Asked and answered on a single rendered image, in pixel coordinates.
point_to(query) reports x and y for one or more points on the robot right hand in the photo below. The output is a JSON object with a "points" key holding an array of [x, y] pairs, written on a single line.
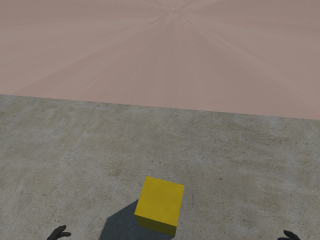
{"points": [[289, 234]]}

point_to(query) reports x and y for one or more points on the robot left hand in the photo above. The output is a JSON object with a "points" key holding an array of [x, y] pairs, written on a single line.
{"points": [[58, 233]]}

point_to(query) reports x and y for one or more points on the carton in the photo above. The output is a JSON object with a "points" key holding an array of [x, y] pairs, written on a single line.
{"points": [[159, 204]]}

